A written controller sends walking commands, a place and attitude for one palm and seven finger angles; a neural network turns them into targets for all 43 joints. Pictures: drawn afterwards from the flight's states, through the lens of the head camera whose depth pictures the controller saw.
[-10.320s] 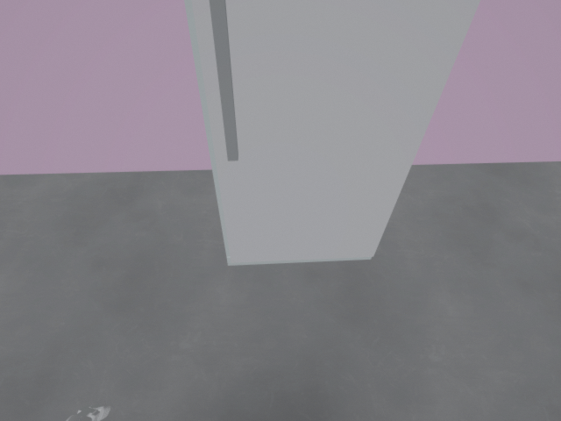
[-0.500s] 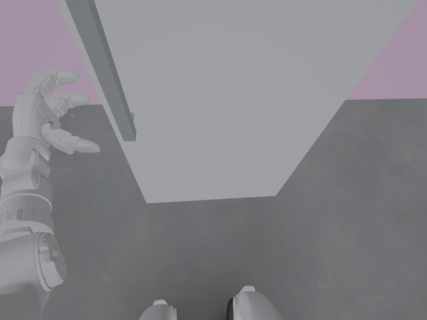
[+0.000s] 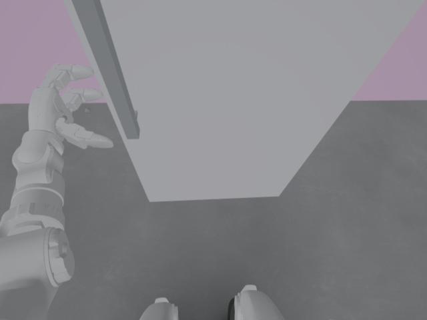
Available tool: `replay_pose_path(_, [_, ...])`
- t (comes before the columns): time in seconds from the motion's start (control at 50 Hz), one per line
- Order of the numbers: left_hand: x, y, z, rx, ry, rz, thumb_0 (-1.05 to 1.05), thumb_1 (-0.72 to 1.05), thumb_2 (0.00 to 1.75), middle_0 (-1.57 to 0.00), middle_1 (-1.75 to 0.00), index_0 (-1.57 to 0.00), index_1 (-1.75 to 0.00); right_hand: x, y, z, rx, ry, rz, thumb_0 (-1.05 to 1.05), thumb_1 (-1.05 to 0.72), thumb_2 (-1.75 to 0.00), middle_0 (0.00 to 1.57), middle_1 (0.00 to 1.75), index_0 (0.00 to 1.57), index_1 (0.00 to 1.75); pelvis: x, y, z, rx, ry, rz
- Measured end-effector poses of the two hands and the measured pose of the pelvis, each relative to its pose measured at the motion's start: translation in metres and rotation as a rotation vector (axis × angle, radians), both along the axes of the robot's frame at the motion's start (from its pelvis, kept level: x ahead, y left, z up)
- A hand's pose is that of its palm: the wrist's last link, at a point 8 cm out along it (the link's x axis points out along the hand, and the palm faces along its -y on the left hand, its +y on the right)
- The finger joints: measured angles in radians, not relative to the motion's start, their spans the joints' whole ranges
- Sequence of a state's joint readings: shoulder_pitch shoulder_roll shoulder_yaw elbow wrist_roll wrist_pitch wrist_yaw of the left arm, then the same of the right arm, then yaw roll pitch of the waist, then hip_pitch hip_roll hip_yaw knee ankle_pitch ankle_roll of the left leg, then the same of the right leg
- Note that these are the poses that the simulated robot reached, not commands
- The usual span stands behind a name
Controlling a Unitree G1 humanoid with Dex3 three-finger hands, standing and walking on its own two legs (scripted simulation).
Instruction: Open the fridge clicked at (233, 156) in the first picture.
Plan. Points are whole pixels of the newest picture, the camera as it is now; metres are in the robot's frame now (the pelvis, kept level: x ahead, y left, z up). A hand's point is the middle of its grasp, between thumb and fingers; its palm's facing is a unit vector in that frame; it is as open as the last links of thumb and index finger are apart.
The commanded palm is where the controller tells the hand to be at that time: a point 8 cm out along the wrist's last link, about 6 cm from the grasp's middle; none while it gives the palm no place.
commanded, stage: feel for the door with the fingertips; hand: left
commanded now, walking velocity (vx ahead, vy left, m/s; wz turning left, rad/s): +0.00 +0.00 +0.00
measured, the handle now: (102, 29) +0.53 +0.16 +0.20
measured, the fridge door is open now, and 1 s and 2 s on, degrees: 0 0 0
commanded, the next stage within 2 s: slide the fingers in behind the handle in 0.86 s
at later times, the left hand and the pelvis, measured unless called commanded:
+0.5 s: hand (104, 111) +0.47 +0.18 +0.08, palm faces +0.01 -1.00 +0.00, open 14.0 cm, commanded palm +0.45 +0.24 +0.09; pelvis +0.00 +0.00 +0.00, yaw +0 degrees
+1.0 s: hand (100, 100) +0.50 +0.20 +0.09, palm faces +0.00 -1.00 +0.00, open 13.6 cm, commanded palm +0.47 +0.24 +0.09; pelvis +0.00 +0.00 +0.00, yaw +0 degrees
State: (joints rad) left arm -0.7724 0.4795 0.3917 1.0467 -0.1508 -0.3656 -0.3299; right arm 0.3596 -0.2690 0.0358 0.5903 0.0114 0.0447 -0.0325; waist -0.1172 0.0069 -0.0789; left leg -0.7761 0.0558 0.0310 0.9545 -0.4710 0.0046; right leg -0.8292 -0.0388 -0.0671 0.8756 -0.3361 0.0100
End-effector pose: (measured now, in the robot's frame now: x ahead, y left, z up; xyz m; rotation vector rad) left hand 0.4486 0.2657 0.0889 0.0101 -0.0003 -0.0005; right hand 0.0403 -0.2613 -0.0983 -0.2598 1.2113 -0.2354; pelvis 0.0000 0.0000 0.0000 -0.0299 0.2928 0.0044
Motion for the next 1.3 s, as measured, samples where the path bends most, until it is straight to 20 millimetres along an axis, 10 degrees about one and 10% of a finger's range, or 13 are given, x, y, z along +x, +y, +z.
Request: replay_pose_path(1.3, [0.02,-0.029,-0.006,-0.007,0.014,-0.004,-0.01,-0.5,0.3,-0.31,-1.21,-0.32,-1.21,-0.029,0.002,-0.002,0.012,0.079,-0.033,0.0,-0.9,-0.9,0.21,0.3,0.21,0.3,0.001,0.002,-0.001,-0.001,0.02,-0.004])
